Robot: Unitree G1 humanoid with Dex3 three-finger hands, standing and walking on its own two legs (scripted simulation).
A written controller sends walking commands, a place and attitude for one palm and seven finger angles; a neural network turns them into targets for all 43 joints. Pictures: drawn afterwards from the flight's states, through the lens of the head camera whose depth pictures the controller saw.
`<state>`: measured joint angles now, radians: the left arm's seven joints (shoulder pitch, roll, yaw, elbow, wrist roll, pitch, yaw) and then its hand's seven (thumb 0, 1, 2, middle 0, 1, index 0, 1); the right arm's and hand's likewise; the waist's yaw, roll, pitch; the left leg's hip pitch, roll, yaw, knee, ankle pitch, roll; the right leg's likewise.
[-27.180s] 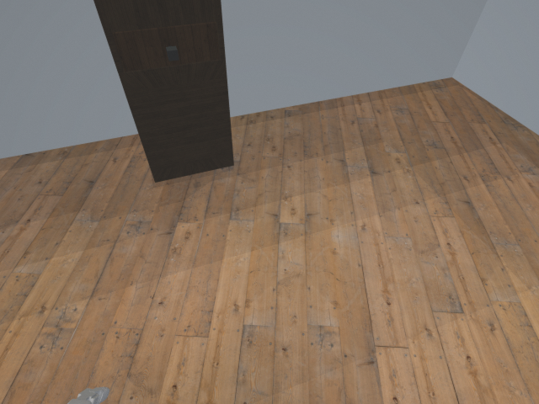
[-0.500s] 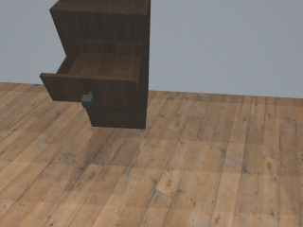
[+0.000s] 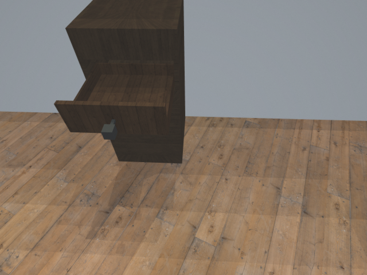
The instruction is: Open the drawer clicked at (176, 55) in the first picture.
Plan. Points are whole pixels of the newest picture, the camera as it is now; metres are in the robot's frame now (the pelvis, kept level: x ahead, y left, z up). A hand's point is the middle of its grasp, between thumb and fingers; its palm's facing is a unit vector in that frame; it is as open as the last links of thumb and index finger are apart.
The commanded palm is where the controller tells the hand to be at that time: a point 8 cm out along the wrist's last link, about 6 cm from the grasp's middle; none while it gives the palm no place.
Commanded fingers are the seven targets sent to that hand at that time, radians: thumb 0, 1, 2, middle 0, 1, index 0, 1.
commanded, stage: let the arm hang, fingers relaxed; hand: left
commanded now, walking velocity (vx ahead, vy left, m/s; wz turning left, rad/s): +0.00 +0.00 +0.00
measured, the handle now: (111, 127) +0.59 +0.30 -0.09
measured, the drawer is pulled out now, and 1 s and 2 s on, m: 0.29 0.29 0.29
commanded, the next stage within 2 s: look to check the result in 0.30 s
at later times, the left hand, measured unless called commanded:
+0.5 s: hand out of the picture +0.02 +0.17 -0.17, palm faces +0.02 -0.97 -0.23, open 7.4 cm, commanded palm none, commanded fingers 0.00 0.90 0.90 -0.20 -0.30 -0.20 -0.30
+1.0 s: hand out of the picture +0.06 +0.18 -0.17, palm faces +0.01 -0.97 -0.25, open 7.4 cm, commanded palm none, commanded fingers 0.00 0.90 0.90 -0.20 -0.30 -0.20 -0.30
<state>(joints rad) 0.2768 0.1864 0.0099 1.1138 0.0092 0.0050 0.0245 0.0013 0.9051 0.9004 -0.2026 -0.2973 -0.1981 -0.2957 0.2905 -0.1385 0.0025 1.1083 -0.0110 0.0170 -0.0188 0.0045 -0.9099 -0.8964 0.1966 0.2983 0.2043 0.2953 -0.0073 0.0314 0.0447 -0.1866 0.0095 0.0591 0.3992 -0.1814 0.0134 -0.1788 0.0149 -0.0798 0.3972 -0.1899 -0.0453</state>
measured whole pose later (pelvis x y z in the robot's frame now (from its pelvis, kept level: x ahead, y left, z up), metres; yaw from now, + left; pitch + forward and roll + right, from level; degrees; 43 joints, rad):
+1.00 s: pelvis +0.03 -0.02 +0.00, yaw +0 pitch -2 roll +0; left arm 0.21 0.20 0.02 1.13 0.01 -0.02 0.02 0.00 0.90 0.90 -0.20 -0.30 -0.20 -0.30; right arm 0.22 -0.20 -0.02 1.13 -0.01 0.01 -0.03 0.00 -0.91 -0.90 0.20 0.30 0.20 0.30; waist -0.01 0.02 0.06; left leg -0.12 0.04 0.06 0.34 -0.19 -0.02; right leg -0.11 0.05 -0.08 0.32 -0.19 -0.07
